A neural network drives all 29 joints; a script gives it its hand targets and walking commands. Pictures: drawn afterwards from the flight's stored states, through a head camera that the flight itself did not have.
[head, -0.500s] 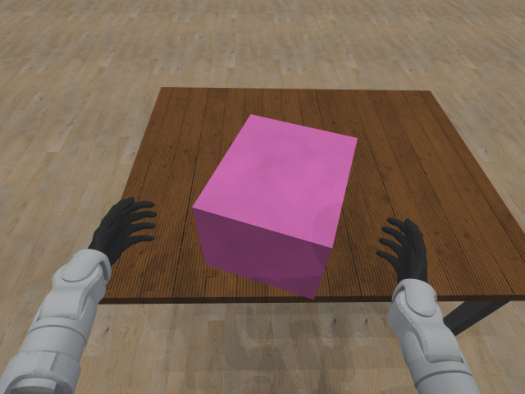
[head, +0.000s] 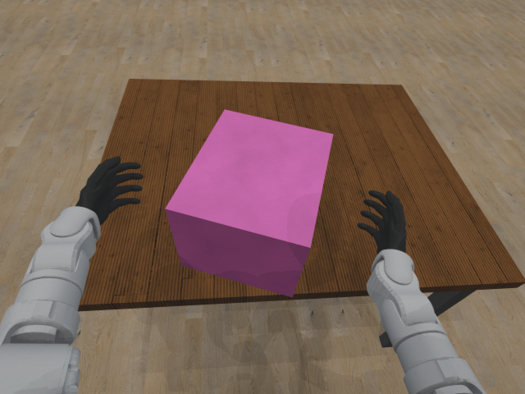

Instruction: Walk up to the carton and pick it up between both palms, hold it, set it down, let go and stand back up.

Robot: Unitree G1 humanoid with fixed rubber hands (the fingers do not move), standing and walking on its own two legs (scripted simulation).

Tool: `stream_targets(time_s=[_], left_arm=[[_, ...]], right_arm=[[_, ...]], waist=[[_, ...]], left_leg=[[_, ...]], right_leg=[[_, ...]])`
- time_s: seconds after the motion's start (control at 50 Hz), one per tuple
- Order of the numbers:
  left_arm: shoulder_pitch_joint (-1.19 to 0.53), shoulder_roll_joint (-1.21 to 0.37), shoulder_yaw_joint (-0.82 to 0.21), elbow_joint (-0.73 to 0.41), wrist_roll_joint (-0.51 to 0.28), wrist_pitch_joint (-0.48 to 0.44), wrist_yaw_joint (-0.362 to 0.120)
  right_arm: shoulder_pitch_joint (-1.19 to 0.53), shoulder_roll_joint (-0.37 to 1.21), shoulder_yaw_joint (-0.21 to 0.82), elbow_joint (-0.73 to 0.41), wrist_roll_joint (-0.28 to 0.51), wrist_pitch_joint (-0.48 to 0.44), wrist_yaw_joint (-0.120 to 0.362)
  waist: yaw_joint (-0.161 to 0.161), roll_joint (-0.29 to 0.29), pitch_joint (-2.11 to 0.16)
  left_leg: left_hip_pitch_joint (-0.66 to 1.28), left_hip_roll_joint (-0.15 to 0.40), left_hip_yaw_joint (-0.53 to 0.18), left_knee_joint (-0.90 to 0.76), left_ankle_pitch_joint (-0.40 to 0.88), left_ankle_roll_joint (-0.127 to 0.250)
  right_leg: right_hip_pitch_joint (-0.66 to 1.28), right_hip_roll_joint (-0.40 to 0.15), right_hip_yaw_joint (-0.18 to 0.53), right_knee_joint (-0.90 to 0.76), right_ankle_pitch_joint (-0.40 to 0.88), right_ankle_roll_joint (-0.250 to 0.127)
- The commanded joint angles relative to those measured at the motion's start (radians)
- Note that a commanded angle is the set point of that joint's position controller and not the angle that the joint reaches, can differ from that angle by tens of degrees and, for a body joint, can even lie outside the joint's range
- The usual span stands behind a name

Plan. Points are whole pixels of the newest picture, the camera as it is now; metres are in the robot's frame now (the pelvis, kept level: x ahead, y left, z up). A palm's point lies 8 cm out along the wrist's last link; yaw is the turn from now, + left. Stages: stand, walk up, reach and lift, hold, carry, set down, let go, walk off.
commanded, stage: reach and lift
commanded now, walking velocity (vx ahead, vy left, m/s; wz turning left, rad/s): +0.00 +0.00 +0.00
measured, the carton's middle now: (257, 200) +0.48 -0.02 -0.03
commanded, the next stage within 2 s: none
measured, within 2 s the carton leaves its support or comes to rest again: neither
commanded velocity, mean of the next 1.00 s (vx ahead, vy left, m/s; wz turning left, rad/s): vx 0.00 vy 0.00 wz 0.00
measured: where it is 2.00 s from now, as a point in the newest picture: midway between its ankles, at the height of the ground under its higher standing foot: outside the picture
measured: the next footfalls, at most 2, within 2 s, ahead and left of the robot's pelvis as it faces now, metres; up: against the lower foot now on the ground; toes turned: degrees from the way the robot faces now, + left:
none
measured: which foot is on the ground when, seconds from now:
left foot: down 0.00-1.00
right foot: down 0.00-1.00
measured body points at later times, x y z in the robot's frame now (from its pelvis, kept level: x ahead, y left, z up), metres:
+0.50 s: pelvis +0.00 +0.03 -0.01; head +0.03 +0.06 +0.44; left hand +0.48 +0.21 +0.10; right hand +0.37 -0.22 +0.09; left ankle -0.03 +0.09 -0.74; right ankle +0.02 -0.14 -0.74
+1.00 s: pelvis -0.01 +0.01 -0.01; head +0.05 +0.05 +0.43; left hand +0.51 +0.18 +0.11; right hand +0.40 -0.24 +0.10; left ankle -0.03 +0.09 -0.74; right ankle +0.02 -0.14 -0.74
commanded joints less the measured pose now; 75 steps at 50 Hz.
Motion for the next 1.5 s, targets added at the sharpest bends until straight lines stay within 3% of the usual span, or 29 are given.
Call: stream_targets(time_s=[0.0,0.2,0.38,0.6,0.9,1.02,1.14,1.24,1.34,1.48], left_arm=[[-0.469,0.186,0.025,-0.050,-0.016,-0.032,0.012],[-0.695,0.131,-0.076,0.147,-0.062,-0.090,0.041],[-0.817,0.111,-0.118,0.313,-0.070,-0.142,0.055],[-0.943,0.106,-0.153,0.410,-0.077,-0.156,0.062],[-1.067,0.095,-0.212,0.636,-0.098,-0.211,0.063],[-1.032,0.067,-0.204,0.725,-0.063,-0.258,0.058],[-1.070,0.055,-0.194,0.725,-0.053,-0.334,0.074],[-1.144,0.042,-0.215,0.686,-0.070,-0.379,0.098],[-1.152,0.023,-0.229,0.715,-0.063,-0.385,0.108],[-1.156,0.008,-0.242,0.743,-0.054,-0.371,0.118]], right_arm=[[-0.355,-0.111,-0.059,-0.078,0.000,-0.003,0.023],[-0.596,-0.174,-0.125,0.101,-0.024,0.014,0.085],[-0.741,-0.207,-0.126,0.278,-0.013,-0.027,0.112],[-0.864,-0.234,-0.107,0.373,0.025,-0.065,0.120],[-1.006,-0.202,-0.085,0.538,0.037,-0.072,0.107],[-0.974,-0.149,-0.078,0.623,0.028,-0.122,0.094],[-0.990,-0.106,-0.120,0.624,-0.017,-0.198,0.091],[-1.039,-0.099,-0.187,0.607,-0.077,-0.240,0.087],[-1.052,-0.099,-0.225,0.666,-0.110,-0.251,0.080],[-1.084,-0.088,-0.230,0.697,-0.098,-0.248,0.074]], waist=[[-0.021,0.192,-0.391],[-0.067,0.220,-0.473],[-0.101,0.213,-0.584],[-0.117,0.254,-0.659],[-0.162,0.227,-0.735],[-0.160,0.236,-0.718],[-0.151,0.274,-0.806],[-0.167,0.327,-0.957],[-0.178,0.352,-1.006],[-0.171,0.359,-0.977]], left_leg=[[0.122,0.004,0.004,-0.042,0.417,-0.066],[0.132,0.028,-0.034,-0.022,0.419,-0.097],[0.172,0.023,-0.055,0.043,0.586,-0.118],[0.201,0.012,-0.052,0.097,0.707,-0.138],[0.036,-0.014,-0.052,0.138,0.570,-0.095],[-0.060,-0.023,-0.051,0.165,0.517,-0.089],[-0.156,-0.030,-0.045,0.212,0.438,-0.098],[-0.205,-0.033,-0.041,0.271,0.392,-0.118],[-0.258,-0.037,-0.040,0.320,0.354,-0.127],[-0.339,-0.044,-0.037,0.336,0.266,-0.123]], right_leg=[[0.106,-0.001,-0.033,0.008,0.301,-0.051],[-0.028,0.020,-0.070,0.025,0.202,-0.067],[-0.088,0.026,-0.084,0.050,0.297,-0.055],[-0.149,0.028,-0.099,0.065,0.358,-0.048],[-0.184,0.006,-0.101,0.137,0.419,-0.042],[-0.231,-0.001,-0.103,0.167,0.395,-0.043],[-0.323,-0.008,-0.109,0.220,0.325,-0.044],[-0.404,-0.006,-0.114,0.284,0.284,-0.048],[-0.443,0.000,-0.113,0.335,0.254,-0.048],[-0.461,-0.001,-0.106,0.372,0.187,-0.043]])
